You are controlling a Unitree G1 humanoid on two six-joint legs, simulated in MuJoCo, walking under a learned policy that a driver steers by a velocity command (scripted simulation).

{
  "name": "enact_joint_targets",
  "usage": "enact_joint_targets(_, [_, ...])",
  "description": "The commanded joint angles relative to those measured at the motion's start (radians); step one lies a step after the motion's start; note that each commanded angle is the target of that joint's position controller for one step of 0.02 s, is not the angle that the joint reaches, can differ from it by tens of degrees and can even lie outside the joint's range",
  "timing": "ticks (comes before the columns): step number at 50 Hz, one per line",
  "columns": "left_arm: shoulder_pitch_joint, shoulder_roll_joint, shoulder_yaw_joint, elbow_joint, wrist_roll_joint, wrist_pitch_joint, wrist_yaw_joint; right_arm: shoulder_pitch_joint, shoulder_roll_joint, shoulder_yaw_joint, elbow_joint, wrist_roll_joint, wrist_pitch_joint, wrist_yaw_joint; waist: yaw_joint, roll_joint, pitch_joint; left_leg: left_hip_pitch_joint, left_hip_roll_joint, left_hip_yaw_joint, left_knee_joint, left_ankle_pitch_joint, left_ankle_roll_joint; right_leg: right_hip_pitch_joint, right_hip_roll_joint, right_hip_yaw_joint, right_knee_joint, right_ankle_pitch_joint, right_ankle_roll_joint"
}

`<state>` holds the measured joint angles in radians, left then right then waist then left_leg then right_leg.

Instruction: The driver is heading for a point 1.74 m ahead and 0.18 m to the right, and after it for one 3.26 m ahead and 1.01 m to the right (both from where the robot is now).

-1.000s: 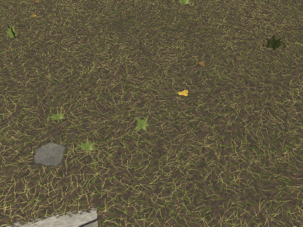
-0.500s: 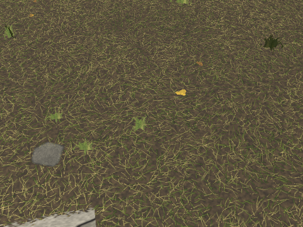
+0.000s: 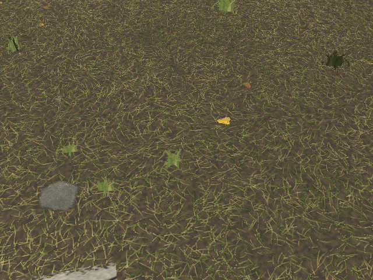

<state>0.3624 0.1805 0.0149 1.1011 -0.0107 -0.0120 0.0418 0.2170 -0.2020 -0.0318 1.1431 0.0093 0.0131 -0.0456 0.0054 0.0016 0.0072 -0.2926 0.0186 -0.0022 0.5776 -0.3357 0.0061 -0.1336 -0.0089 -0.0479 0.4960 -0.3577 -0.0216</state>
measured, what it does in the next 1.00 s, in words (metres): walks ahead: right foot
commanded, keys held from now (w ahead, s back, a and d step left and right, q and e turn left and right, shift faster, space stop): w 1.00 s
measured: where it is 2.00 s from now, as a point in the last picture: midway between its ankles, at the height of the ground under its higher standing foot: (189, 160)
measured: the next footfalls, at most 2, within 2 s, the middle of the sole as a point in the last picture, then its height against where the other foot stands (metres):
right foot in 0.66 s outside the picture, level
left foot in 1.22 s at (160, 215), level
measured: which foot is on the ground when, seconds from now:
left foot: down 0.00-0.68, up 0.70-1.00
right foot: down 0.00-0.18, up 0.20-0.64, down 0.66-1.00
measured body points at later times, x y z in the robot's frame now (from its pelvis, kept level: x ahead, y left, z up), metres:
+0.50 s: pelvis +0.18 +0.04 +0.01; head +0.19 +0.05 +0.46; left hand +0.35 +0.28 -0.11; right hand +0.08 -0.18 -0.14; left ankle +0.06 +0.14 -0.74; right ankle +0.34 -0.12 -0.68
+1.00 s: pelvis +0.47 -0.01 +0.01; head +0.48 -0.02 +0.46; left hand +0.46 +0.24 -0.13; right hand +0.63 -0.27 -0.10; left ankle +0.63 +0.17 -0.66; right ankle +0.44 -0.10 -0.73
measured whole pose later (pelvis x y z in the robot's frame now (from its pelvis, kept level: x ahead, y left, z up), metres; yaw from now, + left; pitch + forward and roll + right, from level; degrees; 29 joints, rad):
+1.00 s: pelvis +0.47 -0.01 +0.01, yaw -1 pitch +1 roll -2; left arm 0.36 0.22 0.05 1.03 0.00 -0.10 -0.01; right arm 0.10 -0.26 -0.07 0.91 0.01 -0.08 -0.02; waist 0.06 0.04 -0.01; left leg -0.71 0.15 -0.04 0.83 -0.01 0.02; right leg -0.07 0.07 -0.07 0.22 -0.17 -0.07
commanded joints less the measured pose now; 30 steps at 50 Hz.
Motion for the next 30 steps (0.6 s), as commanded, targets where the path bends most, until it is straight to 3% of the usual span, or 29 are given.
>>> enact_joint_targets(1, [0.105,0.217,0.057,-0.021,-0.015,-0.017,0.008,-0.082,-0.062,-0.009,-0.078,0.005,-0.042,0.015,0.042,-0.190,0.189,-0.203,-0.009,0.065,0.230,-0.098,0.038,-0.136,-0.314,0.418,-0.358,-0.509,-0.203])
enact_joint_targets(3, [0.087,0.189,0.057,-0.037,-0.005,-0.040,0.004,-0.107,-0.071,-0.013,-0.105,0.019,-0.070,0.033,0.032,-0.166,0.223,-0.346,0.060,0.005,0.316,-0.168,0.065,-0.054,-0.366,0.458,-0.360,-0.371,-0.223])
enact_joint_targets(5, [0.049,0.180,0.059,-0.057,-0.020,-0.048,-0.004,-0.089,-0.077,-0.017,-0.113,0.029,-0.094,0.046,0.006,-0.127,0.193,-0.281,0.070,0.014,0.153,-0.157,0.081,-0.019,-0.310,0.346,-0.314,-0.229,-0.170])
enact_joint_targets(6, [0.021,0.185,0.060,-0.064,-0.025,-0.046,-0.008,-0.042,-0.072,-0.022,-0.094,0.029,-0.101,0.049,-0.024,-0.111,0.162,-0.128,0.033,0.069,0.036,-0.078,0.079,-0.079,-0.255,0.259,-0.275,-0.176,-0.142])
enact_joint_targets(8, [0.012,0.187,0.058,-0.074,-0.021,-0.041,-0.016,0.160,-0.082,-0.045,-0.007,0.023,-0.097,0.051,-0.096,-0.079,0.080,0.225,-0.066,0.145,-0.046,0.090,0.050,-0.243,-0.161,0.147,-0.121,-0.042,-0.112])
enact_joint_targets(9, [-0.028,0.153,0.046,-0.091,-0.015,-0.048,-0.020,0.284,-0.129,-0.064,0.016,0.019,-0.096,0.047,-0.153,0.047,0.045,0.352,0.041,-0.032,-0.137,0.034,0.085,-0.339,-0.086,0.048,0.150,0.102,-0.065])
enact_joint_targets(10, [-0.030,0.068,0.025,-0.136,-0.006,-0.066,-0.019,0.413,-0.262,-0.089,0.018,0.020,-0.102,0.045,-0.169,0.337,-0.041,0.505,0.306,-0.519,-0.333,-0.058,0.230,-0.553,0.044,-0.043,0.530,-0.074,0.003])
enact_joint_targets(11, [-0.055,0.072,0.028,-0.155,-0.030,-0.085,-0.020,0.390,-0.211,-0.064,0.018,-0.003,-0.120,0.053,-0.139,0.267,-0.052,0.465,0.397,-0.769,-0.427,-0.205,0.309,-0.644,0.038,0.118,0.754,-0.191,-0.014])
enact_joint_targets(12, [-0.089,0.101,0.034,-0.171,-0.053,-0.099,-0.028,0.283,-0.166,-0.046,-0.014,0.000,-0.135,0.053,-0.094,0.160,0.047,0.410,0.390,-0.675,-0.413,-0.229,0.283,-0.739,-0.026,0.152,0.841,-0.116,-0.047])
enact_joint_targets(13, [-0.102,0.116,0.037,-0.170,-0.049,-0.107,-0.033,0.206,-0.123,-0.031,-0.041,0.000,-0.141,0.059,-0.068,0.095,0.078,0.361,0.337,-0.527,-0.409,-0.165,0.239,-0.742,-0.072,0.141,0.832,-0.007,-0.067])
enact_joint_targets(14, [-0.105,0.128,0.047,-0.164,-0.034,-0.111,-0.033,0.156,-0.110,-0.022,-0.058,-0.003,-0.140,0.065,-0.043,0.058,0.094,0.313,0.291,-0.407,-0.420,-0.051,0.205,-0.716,-0.103,0.128,0.769,0.079,-0.074])
enact_joint_targets(16, [-0.098,0.145,0.063,-0.156,-0.020,-0.101,-0.040,0.168,-0.076,-0.008,-0.060,-0.009,-0.129,0.064,-0.024,0.082,0.087,0.265,0.212,-0.227,-0.431,0.161,0.157,-0.619,-0.128,0.098,0.660,0.160,-0.065])
enact_joint_targets(19, [-0.168,0.099,0.058,-0.180,-0.014,-0.080,-0.049,0.237,-0.110,-0.008,-0.051,-0.012,-0.120,0.043,-0.028,0.060,0.093,0.263,0.199,-0.140,-0.448,0.357,0.174,-0.636,-0.126,0.056,0.547,0.215,-0.024])
enact_joint_targets(23, [-0.372,0.072,0.038,-0.257,-0.014,-0.082,-0.058,0.247,-0.143,-0.014,-0.074,-0.013,-0.109,0.024,-0.064,0.062,0.125,0.218,0.180,-0.067,-0.486,0.369,0.173,-0.592,-0.092,0.017,0.246,0.354,0.003])
enact_joint_targets(27, [-0.481,0.088,0.032,-0.298,-0.021,-0.086,-0.079,0.304,-0.149,-0.024,-0.061,0.004,-0.105,0.021,-0.077,0.071,0.155,0.283,0.215,-0.038,-0.485,0.379,0.171,-0.549,-0.065,0.006,0.103,0.396,-0.021])
enact_joint_targets(29, [-0.490,0.106,0.037,-0.312,-0.022,-0.093,-0.090,0.298,-0.156,-0.032,-0.062,0.007,-0.098,0.020,-0.056,0.076,0.143,0.359,0.239,-0.023,-0.435,0.477,0.156,-0.527,-0.054,0.008,0.058,0.361,-0.052])
enact_joint_targets(30, [-0.461,0.126,0.045,-0.310,-0.021,-0.096,-0.093,0.282,-0.168,-0.037,-0.067,0.005,-0.095,0.020,-0.028,0.089,0.111,0.388,0.246,-0.013,-0.384,0.614,0.145,-0.467,-0.034,-0.001,0.046,0.335,-0.069])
